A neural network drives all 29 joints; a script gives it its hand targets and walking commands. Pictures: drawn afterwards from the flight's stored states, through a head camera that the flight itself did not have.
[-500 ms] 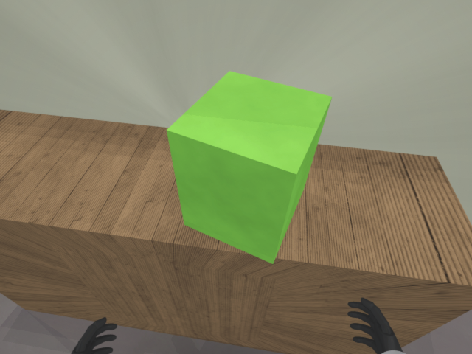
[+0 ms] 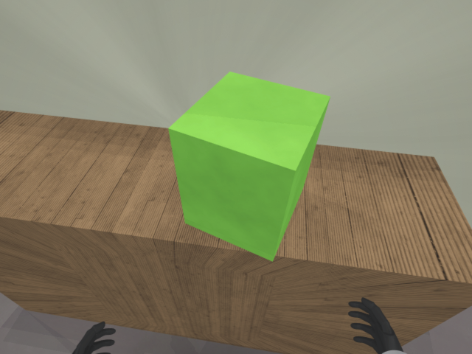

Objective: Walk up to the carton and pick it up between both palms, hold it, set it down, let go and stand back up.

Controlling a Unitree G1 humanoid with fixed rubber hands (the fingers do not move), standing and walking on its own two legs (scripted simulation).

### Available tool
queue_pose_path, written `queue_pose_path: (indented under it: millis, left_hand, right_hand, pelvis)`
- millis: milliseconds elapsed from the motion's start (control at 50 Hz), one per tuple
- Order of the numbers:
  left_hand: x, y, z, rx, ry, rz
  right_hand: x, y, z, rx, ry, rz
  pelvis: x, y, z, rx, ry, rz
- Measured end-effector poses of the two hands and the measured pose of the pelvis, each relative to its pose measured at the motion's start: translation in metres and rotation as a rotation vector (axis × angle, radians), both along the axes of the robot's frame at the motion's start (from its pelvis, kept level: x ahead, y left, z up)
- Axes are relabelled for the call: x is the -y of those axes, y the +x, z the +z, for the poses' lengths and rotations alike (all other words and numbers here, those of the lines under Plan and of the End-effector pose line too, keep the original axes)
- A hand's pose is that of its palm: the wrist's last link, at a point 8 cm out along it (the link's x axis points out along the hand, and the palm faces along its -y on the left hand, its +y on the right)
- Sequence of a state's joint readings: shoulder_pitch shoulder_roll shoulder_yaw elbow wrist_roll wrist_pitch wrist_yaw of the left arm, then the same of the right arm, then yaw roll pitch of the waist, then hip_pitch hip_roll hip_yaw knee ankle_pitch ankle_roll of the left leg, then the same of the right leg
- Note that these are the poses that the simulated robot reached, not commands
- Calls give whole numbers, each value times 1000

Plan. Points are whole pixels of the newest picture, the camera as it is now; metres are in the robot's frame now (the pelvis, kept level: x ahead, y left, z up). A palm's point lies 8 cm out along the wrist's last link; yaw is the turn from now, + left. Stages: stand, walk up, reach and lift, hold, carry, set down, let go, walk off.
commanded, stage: walk up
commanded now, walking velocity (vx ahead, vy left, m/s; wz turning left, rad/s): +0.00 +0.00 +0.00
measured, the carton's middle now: (251, 165) +0.44 -0.03 +0.09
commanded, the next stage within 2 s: none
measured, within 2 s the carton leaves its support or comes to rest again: neither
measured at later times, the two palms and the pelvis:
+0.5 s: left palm out of the picture +0.15 +0.27 -0.10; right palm (400, 343) +0.17 -0.28 -0.07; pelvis +0.04 -0.01 +0.00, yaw +0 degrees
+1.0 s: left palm out of the picture +0.15 +0.25 -0.09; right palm out of the picture +0.15 -0.31 -0.07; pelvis +0.04 -0.03 +0.00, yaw -3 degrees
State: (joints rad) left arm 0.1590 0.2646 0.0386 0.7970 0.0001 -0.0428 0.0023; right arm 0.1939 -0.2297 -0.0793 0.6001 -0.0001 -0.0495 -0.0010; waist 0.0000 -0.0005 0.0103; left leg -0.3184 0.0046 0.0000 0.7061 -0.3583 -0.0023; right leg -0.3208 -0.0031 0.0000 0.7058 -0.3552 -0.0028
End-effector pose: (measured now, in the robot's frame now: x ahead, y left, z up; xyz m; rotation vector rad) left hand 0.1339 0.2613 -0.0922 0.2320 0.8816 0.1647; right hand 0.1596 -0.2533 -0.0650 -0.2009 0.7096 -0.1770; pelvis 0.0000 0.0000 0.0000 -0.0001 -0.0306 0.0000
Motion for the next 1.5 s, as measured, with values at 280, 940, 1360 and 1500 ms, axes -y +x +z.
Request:
queue_pose_path:
  millis: [280,940,1360,1500]
  left_hand:
    - [-6,-7,-5,-67,13,14]
    - [2,28,0,-19,37,-34]
    - [5,15,5,-23,70,-30]
    - [3,25,0,-51,65,-29]
  right_hand:
    - [25,-13,-7,-78,-48,-25]
    - [51,-9,-2,-101,-90,-85]
    - [60,-28,-14,-119,-59,-101]
    - [58,-7,-12,-106,-65,-94]
  pelvis:
    - [5,18,0,-26,0,-6]
    - [16,42,-1,-13,-12,-45]
    - [26,30,-4,6,6,-46]
    - [24,44,-4,-12,2,-48]
